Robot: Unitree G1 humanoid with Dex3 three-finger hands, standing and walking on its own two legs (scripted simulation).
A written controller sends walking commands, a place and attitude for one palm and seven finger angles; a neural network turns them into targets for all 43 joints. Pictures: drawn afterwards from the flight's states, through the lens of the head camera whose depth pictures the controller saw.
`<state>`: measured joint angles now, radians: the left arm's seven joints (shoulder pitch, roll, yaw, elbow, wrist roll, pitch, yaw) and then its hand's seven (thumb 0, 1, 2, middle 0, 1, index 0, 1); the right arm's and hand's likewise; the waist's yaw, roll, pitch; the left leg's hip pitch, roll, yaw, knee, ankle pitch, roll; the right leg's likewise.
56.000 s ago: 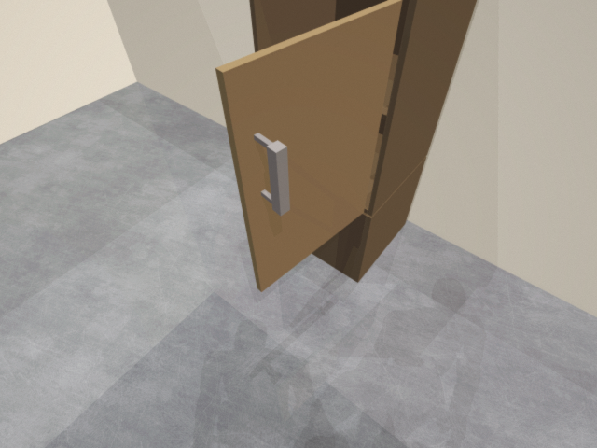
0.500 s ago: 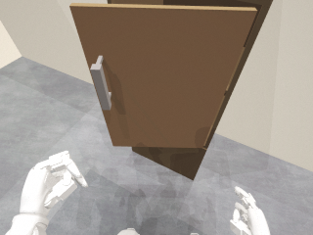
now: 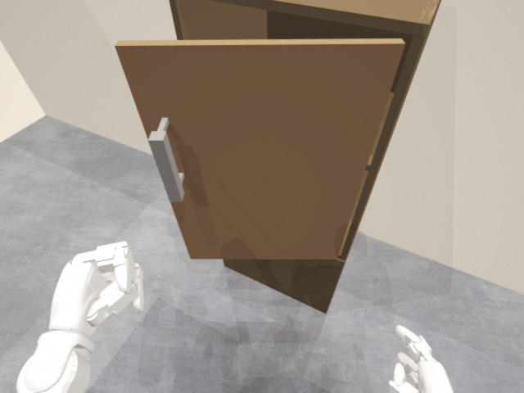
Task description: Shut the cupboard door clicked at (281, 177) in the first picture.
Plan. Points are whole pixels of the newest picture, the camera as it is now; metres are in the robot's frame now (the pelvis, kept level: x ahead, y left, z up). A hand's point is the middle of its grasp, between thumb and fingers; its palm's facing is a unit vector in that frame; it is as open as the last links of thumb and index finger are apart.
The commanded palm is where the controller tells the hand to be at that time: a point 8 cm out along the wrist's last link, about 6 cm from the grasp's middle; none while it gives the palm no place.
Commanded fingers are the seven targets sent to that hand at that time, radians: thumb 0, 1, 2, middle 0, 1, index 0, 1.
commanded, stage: raise the hand and make a fist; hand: left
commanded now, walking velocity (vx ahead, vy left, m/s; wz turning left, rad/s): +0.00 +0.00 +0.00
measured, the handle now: (170, 161) +0.48 +0.21 +0.09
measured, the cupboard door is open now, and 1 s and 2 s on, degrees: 27 27 27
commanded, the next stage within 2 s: bring the fist close to the handle in 0.26 s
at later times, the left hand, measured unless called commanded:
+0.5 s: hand (134, 285) +0.24 +0.19 +0.09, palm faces +0.06 -1.00 -0.04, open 3.1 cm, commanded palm +0.22 +0.24 +0.09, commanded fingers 0.00 0.90 0.90 -1.30 -1.50 -1.30 -1.50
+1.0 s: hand (161, 239) +0.31 +0.17 +0.09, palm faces +0.05 -1.00 -0.03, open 3.1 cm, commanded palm +0.29 +0.23 +0.09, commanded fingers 0.00 0.90 0.90 -1.30 -1.50 -1.30 -1.50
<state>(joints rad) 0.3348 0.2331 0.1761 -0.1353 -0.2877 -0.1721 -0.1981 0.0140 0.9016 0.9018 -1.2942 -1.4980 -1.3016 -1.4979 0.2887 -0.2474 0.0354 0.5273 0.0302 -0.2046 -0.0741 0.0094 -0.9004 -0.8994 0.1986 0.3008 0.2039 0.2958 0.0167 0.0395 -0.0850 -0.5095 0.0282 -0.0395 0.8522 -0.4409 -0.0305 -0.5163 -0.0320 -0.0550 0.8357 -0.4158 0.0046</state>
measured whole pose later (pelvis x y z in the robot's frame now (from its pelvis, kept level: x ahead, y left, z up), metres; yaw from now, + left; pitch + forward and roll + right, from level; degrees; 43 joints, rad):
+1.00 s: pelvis +0.00 +0.00 +0.00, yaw -1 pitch +6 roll +0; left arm -0.02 0.20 0.16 0.18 -0.21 -0.19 -0.12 0.01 0.90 0.90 -1.30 -1.50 -1.30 -1.50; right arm 0.26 -0.24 0.03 0.60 0.02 -0.15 -0.06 0.01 -0.90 -0.90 0.20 0.30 0.20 0.30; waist 0.00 0.03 -0.06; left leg -0.49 0.02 -0.01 0.81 -0.41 -0.02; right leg -0.51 -0.04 -0.03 0.81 -0.39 0.01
